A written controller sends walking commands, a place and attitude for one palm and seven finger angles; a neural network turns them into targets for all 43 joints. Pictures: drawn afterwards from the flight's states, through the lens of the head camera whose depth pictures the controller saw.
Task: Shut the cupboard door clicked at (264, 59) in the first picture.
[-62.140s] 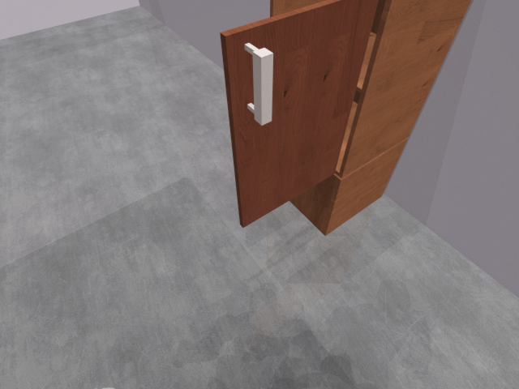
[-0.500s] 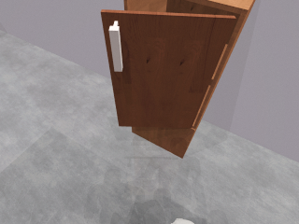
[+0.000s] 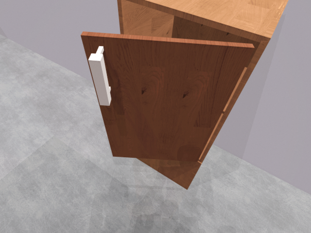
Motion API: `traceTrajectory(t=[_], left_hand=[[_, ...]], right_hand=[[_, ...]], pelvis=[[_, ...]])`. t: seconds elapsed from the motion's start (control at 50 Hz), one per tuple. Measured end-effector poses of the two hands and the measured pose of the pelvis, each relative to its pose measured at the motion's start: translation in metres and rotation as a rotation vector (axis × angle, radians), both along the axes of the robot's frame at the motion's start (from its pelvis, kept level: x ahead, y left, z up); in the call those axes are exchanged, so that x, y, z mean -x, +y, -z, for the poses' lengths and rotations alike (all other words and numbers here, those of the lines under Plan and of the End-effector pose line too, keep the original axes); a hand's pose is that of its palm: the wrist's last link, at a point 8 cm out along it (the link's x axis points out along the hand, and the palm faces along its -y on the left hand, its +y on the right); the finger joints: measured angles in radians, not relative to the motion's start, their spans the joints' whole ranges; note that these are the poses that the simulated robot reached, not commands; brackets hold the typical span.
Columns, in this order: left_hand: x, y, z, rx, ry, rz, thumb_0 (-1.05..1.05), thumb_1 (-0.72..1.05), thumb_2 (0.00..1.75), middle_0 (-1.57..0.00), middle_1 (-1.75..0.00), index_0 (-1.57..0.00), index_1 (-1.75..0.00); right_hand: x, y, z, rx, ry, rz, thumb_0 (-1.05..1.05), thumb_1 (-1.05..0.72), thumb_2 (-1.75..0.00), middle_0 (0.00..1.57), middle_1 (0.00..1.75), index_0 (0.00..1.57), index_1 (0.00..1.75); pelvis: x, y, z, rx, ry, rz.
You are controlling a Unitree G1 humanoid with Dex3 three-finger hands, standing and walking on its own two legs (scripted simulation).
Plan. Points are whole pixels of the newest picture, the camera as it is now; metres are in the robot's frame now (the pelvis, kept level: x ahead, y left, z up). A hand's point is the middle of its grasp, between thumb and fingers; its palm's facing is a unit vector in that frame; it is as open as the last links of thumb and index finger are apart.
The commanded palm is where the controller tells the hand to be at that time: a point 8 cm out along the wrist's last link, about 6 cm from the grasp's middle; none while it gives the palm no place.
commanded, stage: come to a stop and stand still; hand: left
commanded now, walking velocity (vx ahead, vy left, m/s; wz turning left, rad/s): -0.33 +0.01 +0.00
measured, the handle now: (103, 76) +0.45 +0.18 +0.16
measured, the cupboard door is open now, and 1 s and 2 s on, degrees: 30 30 30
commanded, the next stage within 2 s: look again from close up in 1.90 s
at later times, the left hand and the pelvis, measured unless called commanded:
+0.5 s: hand out of the picture +0.08 +0.24 -0.17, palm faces -0.04 -0.96 -0.26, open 7.4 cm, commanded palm none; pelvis +0.01 +0.04 -0.01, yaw -3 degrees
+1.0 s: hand out of the picture +0.06 +0.27 -0.17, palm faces -0.08 -0.98 -0.20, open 7.4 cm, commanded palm none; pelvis +0.02 +0.09 +0.00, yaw -4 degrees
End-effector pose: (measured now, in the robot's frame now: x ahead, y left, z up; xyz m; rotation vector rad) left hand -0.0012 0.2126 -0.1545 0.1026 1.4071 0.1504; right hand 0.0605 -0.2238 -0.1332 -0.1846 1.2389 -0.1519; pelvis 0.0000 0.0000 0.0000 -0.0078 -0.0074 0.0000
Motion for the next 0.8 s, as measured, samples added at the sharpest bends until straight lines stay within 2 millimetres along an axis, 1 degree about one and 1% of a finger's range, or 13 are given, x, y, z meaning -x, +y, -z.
traceTrajectory(t=[0.06, 0.14, 0.2, 0.26, 0.32, 0.36, 0.42, 0.48, 0.54, 0.6, 0.64, 0.7, 0.8], left_hand=[[-0.003, 0.0, -0.004, -0.009, 0.025, -0.01, 0.01, 0.93, 0.9, -0.2, -0.3, -0.2, -0.29], [-0.009, 0.007, -0.011, -0.042, 0.019, -0.007, 0.01, 0.93, 0.9, -0.2, -0.3, -0.2, -0.29], [-0.014, 0.016, -0.013, -0.078, 0.003, 0.009, 0.01, 0.92, 0.9, -0.2, -0.3, -0.2, -0.29], [-0.019, 0.026, -0.015, -0.102, -0.006, 0.026, 0.01, 0.92, 0.9, -0.2, -0.3, -0.2, -0.29], [-0.023, 0.034, -0.017, -0.114, -0.012, 0.043, 0.01, 0.91, 0.9, -0.2, -0.3, -0.2, -0.29], [-0.029, 0.04, -0.02, -0.114, -0.039, 0.077, 0.01, 0.91, 0.9, -0.2, -0.3, -0.2, -0.29], [-0.046, 0.053, -0.019, -0.102, -0.104, 0.11, 0.01, 0.91, 0.9, -0.2, -0.3, -0.2, -0.29], [-0.07, 0.068, -0.016, -0.103, -0.174, 0.12, 0.01, 0.91, 0.9, -0.2, -0.3, -0.2, -0.3], [-0.095, 0.079, -0.023, -0.103, -0.256, 0.135, 0.01, 0.91, 0.9, -0.2, -0.3, -0.2, -0.29], [-0.109, 0.087, -0.028, -0.109, -0.325, 0.151, 0.01, 0.91, 0.9, -0.2, -0.3, -0.2, -0.29], [-0.111, 0.091, -0.028, -0.112, -0.334, 0.166, 0.01, 0.91, 0.9, -0.2, -0.3, -0.2, -0.29], [-0.107, 0.094, -0.03, -0.101, -0.294, 0.195, 0.01, 0.91, 0.9, -0.2, -0.3, -0.2, -0.29], [-0.094, 0.1, -0.026, -0.077, -0.23, 0.196, 0.01, 0.91, 0.9, -0.2, -0.3, -0.2, -0.29]], right_hand=[[-0.02, 0.003, 0.0, -0.005, -0.003, -0.009, 0.0, -0.92, -0.9, 0.2, 0.3, 0.2, 0.3], [-0.032, -0.001, 0.004, -0.015, -0.006, -0.006, 0.0, -0.92, -0.9, 0.2, 0.3, 0.2, 0.3], [-0.032, -0.008, 0.009, -0.015, -0.005, 0.002, 0.0, -0.91, -0.9, 0.2, 0.3, 0.2, 0.3], [-0.027, -0.014, 0.012, -0.004, 0.015, 0.014, 0.0, -0.91, -0.9, 0.2, 0.3, 0.2, 0.3], [-0.021, -0.015, 0.009, 0.007, 0.032, 0.033, 0.0, -0.91, -0.9, 0.2, 0.3, 0.2, 0.3], [-0.02, -0.013, 0.003, 0.012, -0.004, 0.059, 0.0, -0.91, -0.9, 0.2, 0.3, 0.2, 0.3], [-0.017, -0.006, -0.005, 0.033, -0.075, 0.074, 0.0, -0.91, -0.9, 0.2, 0.3, 0.2, 0.3], [-0.005, 0.005, -0.006, 0.052, -0.089, 0.062, 0.0, -0.91, -0.9, 0.2, 0.3, 0.2, 0.3], [0.008, 0.019, -0.003, 0.046, -0.058, 0.031, 0.0, -0.91, -0.9, 0.2, 0.3, 0.2, 0.3], [0.017, 0.034, 0.004, 0.021, -0.036, 0.015, 0.0, -0.91, -0.9, 0.2, 0.3, 0.2, 0.3], [0.02, 0.044, 0.009, 0.001, -0.033, 0.02, 0.01, -0.91, -0.9, 0.2, 0.3, 0.2, 0.3], [0.024, 0.059, 0.008, -0.025, -0.036, 0.038, 0.01, -0.91, -0.9, 0.2, 0.3, 0.2, 0.3], [0.033, 0.067, 0.001, -0.011, -0.018, 0.058, 0.0, -0.93, -0.89, 0.2, 0.3, 0.2, 0.3]], pelvis=[[-0.006, 0.0, -0.002, -0.006, 0.015, -0.001], [-0.007, -0.002, -0.002, -0.004, 0.033, 0.001], [-0.005, -0.004, 0.002, -0.017, 0.041, 0.009], [-0.005, -0.001, 0.003, -0.017, 0.026, 0.011], [-0.006, 0.005, 0.002, -0.021, 0.019, 0.024], [-0.007, 0.013, 0.0, -0.014, 0.023, 0.048], [-0.01, 0.027, 0.003, 0.013, 0.008, 0.057], [-0.01, 0.038, 0.007, 0.011, -0.005, 0.055], [-0.003, 0.049, 0.007, 0.01, -0.012, 0.047], [0.001, 0.056, 0.01, 0.004, -0.01, 0.047], [0.002, 0.061, 0.011, -0.003, -0.009, 0.055], [0.0, 0.07, 0.007, 0.006, -0.001, 0.062], [-0.006, 0.079, 0.001, 0.01, 0.009, 0.073]])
